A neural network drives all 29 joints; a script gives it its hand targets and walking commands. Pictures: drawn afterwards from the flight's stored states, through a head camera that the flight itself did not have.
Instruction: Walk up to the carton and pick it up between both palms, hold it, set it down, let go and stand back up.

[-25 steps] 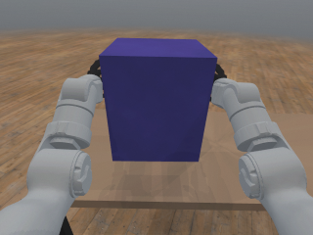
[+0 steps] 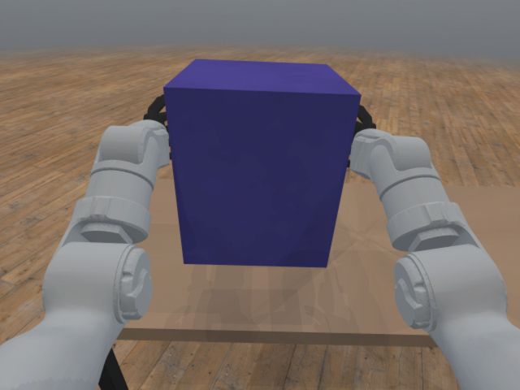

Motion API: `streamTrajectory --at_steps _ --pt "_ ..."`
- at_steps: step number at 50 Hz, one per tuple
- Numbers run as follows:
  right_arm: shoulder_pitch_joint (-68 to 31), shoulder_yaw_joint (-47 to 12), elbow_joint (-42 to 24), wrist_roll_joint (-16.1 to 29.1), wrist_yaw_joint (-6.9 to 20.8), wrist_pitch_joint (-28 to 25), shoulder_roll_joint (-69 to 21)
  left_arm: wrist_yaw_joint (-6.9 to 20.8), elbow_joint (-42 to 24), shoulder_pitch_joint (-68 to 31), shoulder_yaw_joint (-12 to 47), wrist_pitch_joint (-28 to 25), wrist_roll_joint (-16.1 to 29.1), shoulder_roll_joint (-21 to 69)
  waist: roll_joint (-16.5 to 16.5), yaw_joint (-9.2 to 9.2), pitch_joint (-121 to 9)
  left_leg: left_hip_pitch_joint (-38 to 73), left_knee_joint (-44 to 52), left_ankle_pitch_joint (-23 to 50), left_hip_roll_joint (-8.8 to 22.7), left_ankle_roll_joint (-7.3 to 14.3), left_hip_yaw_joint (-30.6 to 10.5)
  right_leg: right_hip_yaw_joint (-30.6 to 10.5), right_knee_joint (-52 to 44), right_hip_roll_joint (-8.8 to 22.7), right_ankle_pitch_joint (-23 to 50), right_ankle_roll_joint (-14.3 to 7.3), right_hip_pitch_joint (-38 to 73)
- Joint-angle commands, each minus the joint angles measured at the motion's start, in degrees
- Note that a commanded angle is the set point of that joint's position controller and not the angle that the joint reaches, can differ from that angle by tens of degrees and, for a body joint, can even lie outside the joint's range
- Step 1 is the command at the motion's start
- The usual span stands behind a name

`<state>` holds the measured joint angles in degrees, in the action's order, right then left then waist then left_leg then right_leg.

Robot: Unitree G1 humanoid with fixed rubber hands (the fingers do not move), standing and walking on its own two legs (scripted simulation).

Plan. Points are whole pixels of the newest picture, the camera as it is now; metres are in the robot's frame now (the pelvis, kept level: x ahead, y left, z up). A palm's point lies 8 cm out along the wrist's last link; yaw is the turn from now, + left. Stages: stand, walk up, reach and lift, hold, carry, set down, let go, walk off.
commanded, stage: hold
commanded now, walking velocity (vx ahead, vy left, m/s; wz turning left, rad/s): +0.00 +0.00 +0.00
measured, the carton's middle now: (258, 159) +0.40 +0.01 +0.26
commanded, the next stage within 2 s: none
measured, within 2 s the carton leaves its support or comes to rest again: neither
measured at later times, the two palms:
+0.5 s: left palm (160, 141) +0.40 +0.15 +0.29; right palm (363, 149) +0.39 -0.15 +0.28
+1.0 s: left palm (156, 136) +0.39 +0.16 +0.30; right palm (363, 145) +0.38 -0.15 +0.29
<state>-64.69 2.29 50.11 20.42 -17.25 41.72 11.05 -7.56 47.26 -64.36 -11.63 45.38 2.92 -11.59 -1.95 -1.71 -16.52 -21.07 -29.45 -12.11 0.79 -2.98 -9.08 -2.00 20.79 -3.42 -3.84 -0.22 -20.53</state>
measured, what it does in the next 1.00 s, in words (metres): stands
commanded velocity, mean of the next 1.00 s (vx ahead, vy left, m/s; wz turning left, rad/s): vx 0.00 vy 0.00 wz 0.00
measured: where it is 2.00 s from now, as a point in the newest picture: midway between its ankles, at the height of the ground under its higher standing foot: outside the picture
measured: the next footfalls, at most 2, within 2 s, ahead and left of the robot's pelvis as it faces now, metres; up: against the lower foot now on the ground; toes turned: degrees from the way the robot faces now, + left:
none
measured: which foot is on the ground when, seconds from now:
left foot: down 0.00-1.00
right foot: down 0.00-1.00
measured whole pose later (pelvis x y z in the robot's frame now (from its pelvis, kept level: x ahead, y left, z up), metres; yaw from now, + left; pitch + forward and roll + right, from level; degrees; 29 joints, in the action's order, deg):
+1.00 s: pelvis +0.00 +0.00 +0.00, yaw +0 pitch +4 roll -2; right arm -64.0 1.7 48.7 20.6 -17.3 42.0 11.2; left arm -7.7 46.7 -63.9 -10.7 44.9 3.7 -11.8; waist -2.0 -1.8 -17.2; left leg -21.3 -29.2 -12.1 0.7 -2.9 -9.0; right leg -2.4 20.6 -3.5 -3.8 -0.1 -20.7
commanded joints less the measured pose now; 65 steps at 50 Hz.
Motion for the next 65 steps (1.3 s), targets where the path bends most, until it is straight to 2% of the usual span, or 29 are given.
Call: streamTrajectory --at_steps 1,4,7,10,13,14,18,19,21,22,23,25,27,28,30,31,33,34,39,41,43,45,49,53,57,60,61,62,65 --pt "-74.7 -10.0 -30.2 13.1 11.4 -5.5 -48.8 7.3 -22.9 -67.0 15.2 -8.0 11.2 49.0 -1.6 -1.0 -33.5 3.5 6.4 3.8 -3.8 1.3 3.8 0.6 -1.7 -2.1 -0.6 1.5 19.9" --pt "-75.6 -9.9 -31.4 13.1 11.5 -5.8 -48.3 7.2 -21.9 -66.1 15.6 -8.4 11.2 49.2 -2.2 -1.11 -34.2 3.5 6.4 3.7 -3.7 1.2 3.8 0.4 -1.6 -1.8 -0.7 1.5 19.7" --pt "-73.7 -9.3 -28.1 13.1 11.6 -5.5 -48.1 6.9 -22.7 -67.6 15.2 -8.4 10.9 48.8 -3.2 -1.15 -33.4 3.6 6.4 3.9 -3.7 0.8 3.8 0.4 -1.3 -2.0 -0.2 1.3 20.0" --pt "-74.0 -9.2 -27.2 13.1 11.7 -5.5 -48.5 6.9 -21.4 -67.0 14.0 -8.5 10.1 48.9 -3.1 -0.46 -31.4 2.3 7.0 2.4 -3.5 1.1 3.7 0.5 -1.3 -1.9 -1.5 1.3 19.6" --pt "-75.1 -8.8 -28.5 12.6 11.6 -5.8 -47.9 7.1 -20.5 -66.5 14.6 -8.5 10.8 48.5 -1.9 -1.12 -32.2 1.8 6.9 1.6 -3.7 1.3 3.6 0.4 -1.6 -1.6 -2.1 1.6 19.4" --pt "-74.3 -8.8 -27.5 12.5 11.7 -5.9 -48.2 6.9 -21.5 -67.6 15.3 -8.6 10.9 49.1 -3.6 -1.35 -33.2 2.6 6.7 3.4 -3.6 1.0 3.8 0.4 -1.3 -1.6 -0.6 1.4 19.9" --pt "-73.5 -9.9 -30.8 13.6 11.2 -6.2 -48.1 6.9 -23.9 -66.4 16.7 -8.9 11.6 50.1 -4.0 -1.94 -37.1 5.4 5.3 7.3 -3.9 0.2 4.0 0.4 -1.1 -1.9 3.3 1.5 21.0" --pt "-73.6 -11.7 -34.0 14.6 11.0 -6.3 -48.8 6.8 -26.1 -65.2 17.1 -8.9 12.0 50.4 -3.8 -1.06 -39.0 6.3 4.4 9.8 -4.0 0.3 4.0 -0.1 -0.9 -1.8 5.6 1.3 22.0" --pt "-73.4 -11.7 -32.7 14.8 11.2 -5.9 -49.1 6.5 -27.2 -66.5 17.1 -8.9 11.9 50.4 -3.4 -0.9 -38.8 7.0 4.2 10.6 -4.0 0.2 3.9 -0.1 -0.8 -2.2 5.5 1.3 21.6" --pt "-74.6 -11.7 -33.0 14.4 11.3 -5.7 -49.1 6.7 -24.5 -65.2 15.9 -8.7 11.2 50.3 -2.5 -0.33 -36.2 5.6 4.8 9.4 -4.0 0.5 4.1 0.0 -1.3 -2.0 3.5 1.5 21.0" --pt "-72.8 -11.3 -31.9 14.3 11.1 -5.7 -49.2 6.9 -26.1 -65.8 16.6 -8.6 11.6 49.6 -2.5 -1.04 -35.9 5.3 4.9 9.1 -4.0 0.4 4.1 -0.1 -1.0 -2.0 3.7 1.6 21.3" --pt "-74.1 -10.7 -31.1 13.5 11.0 -5.6 -49.5 7.1 -23.2 -66.3 15.5 -8.2 10.9 49.2 -1.9 -0.69 -33.2 3.4 5.7 5.7 -4.0 0.9 4.2 -0.1 -1.7 -1.6 0.7 1.8 20.5" --pt "-74.0 -11.6 -31.5 13.7 11.1 -5.7 -50.6 7.3 -23.2 -65.3 14.8 -8.4 11.0 48.7 -0.3 -0.09 -33.8 3.5 5.6 6.5 -4.3 1.4 4.7 0.1 -1.7 -1.6 0.8 2.3 20.8" --pt "-75.3 -11.9 -32.8 13.8 10.8 -5.9 -50.4 7.4 -23.1 -65.5 15.7 -8.7 11.5 49.2 -1.1 -0.47 -34.0 3.6 5.4 6.8 -4.4 1.2 4.7 -0.2 -1.8 -1.2 1.4 2.2 21.0" --pt "-75.9 -13.7 -36.3 14.9 10.9 -6.1 -51.9 7.2 -24.9 -65.1 15.8 -8.9 12.2 49.7 0.3 0.42 -37.3 4.7 4.5 9.6 -4.5 1.4 4.7 -0.4 -1.4 -1.6 3.9 2.3 22.4" --pt "-73.6 -13.4 -35.4 15.0 10.8 -5.7 -51.9 7.1 -27.0 -65.7 16.3 -9.0 12.3 49.8 -1.0 -0.16 -38.1 5.5 4.2 11.5 -4.6 0.9 4.8 -0.4 -1.1 -1.8 6.2 2.1 23.4" --pt "-72.5 -13.7 -35.9 15.0 10.4 -5.3 -51.8 7.4 -26.8 -64.0 16.6 -8.5 12.5 49.2 0.3 -0.38 -38.1 6.3 3.9 13.1 -4.6 1.0 4.8 -0.6 -1.0 -1.9 8.1 2.5 23.6" --pt "-72.7 -12.3 -33.4 14.2 10.6 -5.0 -50.5 7.4 -26.0 -65.8 16.0 -8.6 11.9 49.0 -0.1 -0.83 -36.2 6.1 4.7 10.1 -4.4 0.9 4.5 -0.4 -1.4 -2.1 4.7 2.2 22.0" --pt "-74.0 -13.2 -34.1 14.1 10.7 -5.2 -51.2 7.8 -23.2 -63.6 14.2 -8.2 11.3 48.1 1.9 0.42 -33.9 4.1 5.5 8.5 -4.4 1.9 4.7 -0.4 -1.6 -1.6 2.8 2.5 21.7" --pt "-73.2 -11.6 -31.8 13.5 10.6 -4.9 -50.1 8.0 -22.7 -64.8 14.0 -8.0 10.7 47.7 0.3 -0.53 -33.1 4.6 5.6 7.4 -4.5 1.6 4.7 -0.2 -2.2 -1.6 1.6 2.3 20.9" --pt "-72.6 -11.2 -30.7 13.0 10.7 -4.9 -50.2 8.0 -22.3 -65.0 13.8 -8.2 10.9 47.5 0.8 -0.75 -31.7 4.2 5.8 6.9 -4.3 1.6 4.6 0.0 -2.2 -1.6 1.1 2.1 20.4" --pt "-72.0 -11.4 -32.6 13.7 10.5 -5.0 -49.7 8.1 -24.2 -64.9 15.7 -8.1 11.7 48.1 -0.3 -1.47 -34.2 5.1 5.5 8.7 -4.2 1.0 4.3 -0.2 -1.8 -1.7 4.0 1.8 21.5" --pt "-73.3 -11.5 -32.1 14.0 10.9 -4.9 -49.1 7.6 -23.5 -64.8 15.2 -7.9 11.0 49.0 -0.9 -0.91 -34.4 5.5 5.7 8.1 -4.0 0.9 4.0 0.1 -1.4 -2.3 2.6 1.5 20.7" --pt "-73.1 -9.6 -29.5 13.2 11.4 -5.2 -47.5 7.4 -22.6 -65.6 15.6 -7.7 10.8 49.7 -3.0 -2.05 -32.2 3.7 6.5 4.9 -3.6 0.5 3.7 0.3 -1.5 -2.1 0.9 1.2 20.1" --pt "-73.0 -9.4 -26.3 13.6 12.0 -5.1 -47.3 6.8 -22.1 -66.6 14.1 -7.8 9.7 48.9 -4.1 -0.74 -30.5 2.3 7.6 1.1 -3.1 1.0 3.2 0.6 -1.0 -2.3 -1.4 1.1 19.6" --pt "-73.8 -8.4 -26.4 13.1 12.2 -5.4 -46.8 7.0 -20.5 -66.8 14.9 -7.8 10.1 49.3 -4.1 -1.83 -30.7 1.5 7.4 1.4 -3.4 0.6 3.3 0.5 -1.4 -2.1 -1.1 1.1 20.0" --pt "-73.4 -8.8 -27.7 13.2 11.9 -5.8 -47.2 6.9 -22.8 -67.4 16.1 -8.1 10.8 50.2 -4.3 -2.21 -32.4 2.3 7.0 3.2 -3.2 0.4 3.3 0.3 -1.0 -2.0 0.9 1.0 20.9" --pt "-74.7 -9.9 -28.2 13.5 12.0 -5.8 -48.6 6.8 -22.2 -67.2 14.8 -8.2 10.9 49.1 -2.1 -0.8 -33.3 3.1 6.6 3.8 -3.6 1.0 3.6 0.3 -1.3 -1.9 0.6 1.3 20.5" --pt "-73.1 -9.4 -27.3 13.6 12.0 -5.8 -48.5 6.7 -23.0 -67.1 14.9 -8.3 10.7 49.6 -3.9 -1.17 -33.5 3.6 5.9 5.0 -3.8 0.7 3.9 0.4 -1.1 -2.0 1.5 1.3 20.2"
